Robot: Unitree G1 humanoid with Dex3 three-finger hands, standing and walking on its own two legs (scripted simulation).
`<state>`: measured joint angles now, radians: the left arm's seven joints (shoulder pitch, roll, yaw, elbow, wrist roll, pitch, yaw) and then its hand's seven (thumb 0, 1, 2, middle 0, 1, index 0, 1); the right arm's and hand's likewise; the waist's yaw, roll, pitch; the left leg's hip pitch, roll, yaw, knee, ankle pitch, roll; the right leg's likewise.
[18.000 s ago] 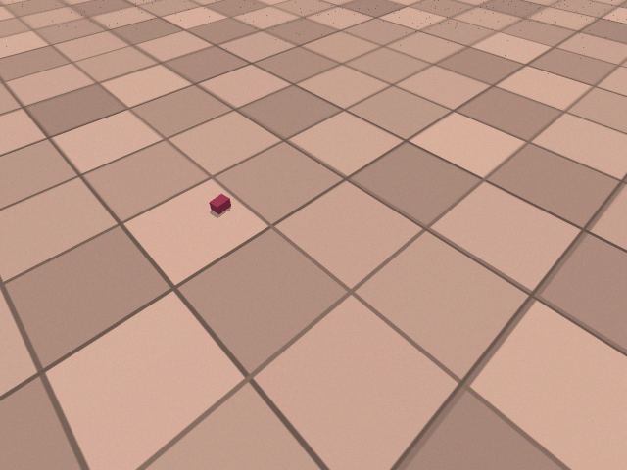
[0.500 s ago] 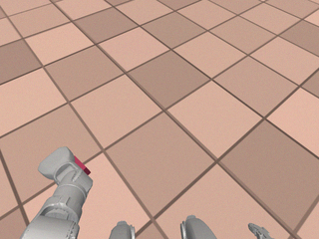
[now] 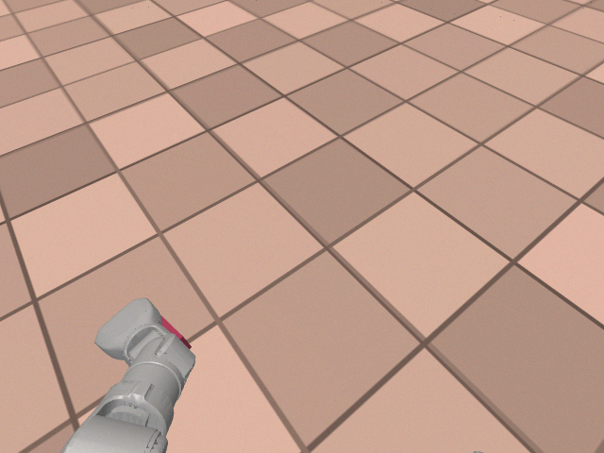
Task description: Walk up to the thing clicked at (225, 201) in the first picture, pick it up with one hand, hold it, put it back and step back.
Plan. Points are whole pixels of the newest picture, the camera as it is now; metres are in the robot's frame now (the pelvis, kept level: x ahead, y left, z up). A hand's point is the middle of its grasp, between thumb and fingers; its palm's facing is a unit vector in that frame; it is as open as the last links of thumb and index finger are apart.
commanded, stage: hold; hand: left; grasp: from above
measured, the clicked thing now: (157, 349) +0.33 +0.24 -0.11
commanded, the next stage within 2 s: crouch in 1.88 s
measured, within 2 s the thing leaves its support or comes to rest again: neither
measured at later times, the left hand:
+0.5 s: hand (144, 333) +0.33 +0.23 -0.04, palm faces -0.29 -0.32 -0.90, open 8.7 cm
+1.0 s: hand (133, 333) +0.32 +0.24 -0.01, palm faces -0.27 -0.33 -0.91, open 8.8 cm
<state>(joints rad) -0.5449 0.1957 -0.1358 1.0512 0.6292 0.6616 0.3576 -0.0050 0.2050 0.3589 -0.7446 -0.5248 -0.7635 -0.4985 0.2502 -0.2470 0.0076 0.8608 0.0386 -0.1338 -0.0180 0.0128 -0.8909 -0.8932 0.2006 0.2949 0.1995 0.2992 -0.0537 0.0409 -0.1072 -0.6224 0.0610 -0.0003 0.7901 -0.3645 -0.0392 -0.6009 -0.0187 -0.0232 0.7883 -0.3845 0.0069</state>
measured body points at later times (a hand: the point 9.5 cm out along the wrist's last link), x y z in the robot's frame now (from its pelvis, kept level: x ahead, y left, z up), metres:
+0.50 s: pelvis +0.01 +0.00 +0.02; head +0.04 -0.01 +0.47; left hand +0.34 +0.24 +0.02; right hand +0.13 -0.24 -0.11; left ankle +0.01 +0.14 -0.71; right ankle +0.00 -0.12 -0.71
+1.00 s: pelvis +0.01 +0.01 +0.03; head +0.02 -0.01 +0.48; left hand +0.33 +0.25 +0.04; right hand +0.15 -0.23 -0.10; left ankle +0.01 +0.14 -0.71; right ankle +0.00 -0.12 -0.71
